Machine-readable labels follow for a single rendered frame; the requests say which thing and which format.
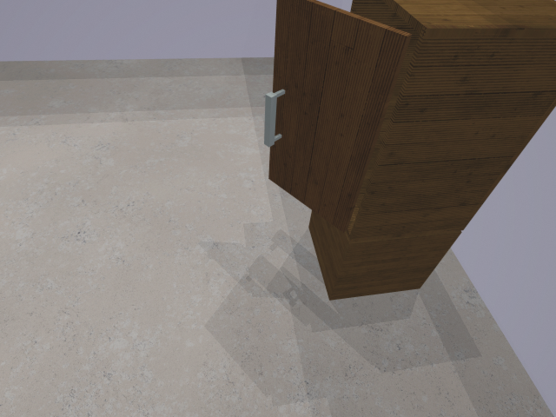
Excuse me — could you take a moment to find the cupboard door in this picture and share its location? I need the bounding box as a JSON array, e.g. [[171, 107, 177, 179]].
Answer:
[[268, 0, 412, 233]]

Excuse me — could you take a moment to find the handle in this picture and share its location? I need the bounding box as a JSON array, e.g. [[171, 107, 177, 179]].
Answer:
[[264, 89, 285, 147]]

